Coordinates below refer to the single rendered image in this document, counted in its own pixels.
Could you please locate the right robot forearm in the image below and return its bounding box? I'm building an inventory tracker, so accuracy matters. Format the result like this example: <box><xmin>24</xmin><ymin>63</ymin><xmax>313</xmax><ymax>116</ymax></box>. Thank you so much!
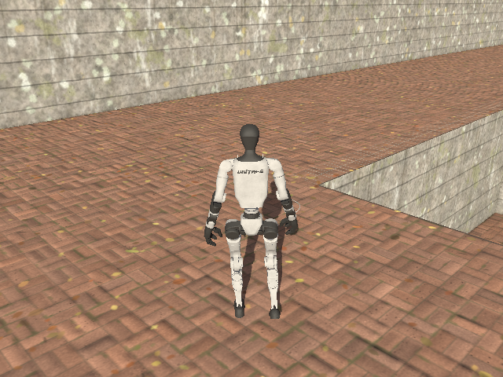
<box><xmin>281</xmin><ymin>189</ymin><xmax>296</xmax><ymax>221</ymax></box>

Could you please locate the robot left upper arm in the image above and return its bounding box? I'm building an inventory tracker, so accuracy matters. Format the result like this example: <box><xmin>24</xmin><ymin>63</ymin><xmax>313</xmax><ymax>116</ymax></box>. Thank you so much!
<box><xmin>214</xmin><ymin>159</ymin><xmax>234</xmax><ymax>203</ymax></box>

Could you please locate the robot left hand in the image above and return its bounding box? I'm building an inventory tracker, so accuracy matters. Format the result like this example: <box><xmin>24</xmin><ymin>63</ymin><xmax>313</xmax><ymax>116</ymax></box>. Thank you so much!
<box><xmin>204</xmin><ymin>226</ymin><xmax>222</xmax><ymax>246</ymax></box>

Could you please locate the right robot shin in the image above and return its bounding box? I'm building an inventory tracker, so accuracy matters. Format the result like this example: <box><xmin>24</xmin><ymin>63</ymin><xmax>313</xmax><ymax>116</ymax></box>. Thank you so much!
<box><xmin>266</xmin><ymin>256</ymin><xmax>278</xmax><ymax>309</ymax></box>

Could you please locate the robot right upper arm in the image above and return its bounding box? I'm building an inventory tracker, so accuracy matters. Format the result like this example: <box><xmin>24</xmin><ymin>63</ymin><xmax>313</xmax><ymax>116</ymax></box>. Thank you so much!
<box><xmin>266</xmin><ymin>158</ymin><xmax>288</xmax><ymax>201</ymax></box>

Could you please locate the robot torso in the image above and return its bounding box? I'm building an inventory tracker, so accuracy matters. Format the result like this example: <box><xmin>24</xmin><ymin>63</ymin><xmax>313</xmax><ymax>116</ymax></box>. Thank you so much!
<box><xmin>232</xmin><ymin>155</ymin><xmax>269</xmax><ymax>236</ymax></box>

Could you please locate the left robot forearm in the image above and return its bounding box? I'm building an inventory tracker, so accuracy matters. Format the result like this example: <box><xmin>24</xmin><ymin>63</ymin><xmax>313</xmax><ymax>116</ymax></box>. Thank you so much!
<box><xmin>206</xmin><ymin>191</ymin><xmax>222</xmax><ymax>229</ymax></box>

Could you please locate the robot right hand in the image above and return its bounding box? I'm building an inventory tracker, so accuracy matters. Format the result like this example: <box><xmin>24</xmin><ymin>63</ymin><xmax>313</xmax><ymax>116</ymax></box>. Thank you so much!
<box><xmin>280</xmin><ymin>218</ymin><xmax>298</xmax><ymax>235</ymax></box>

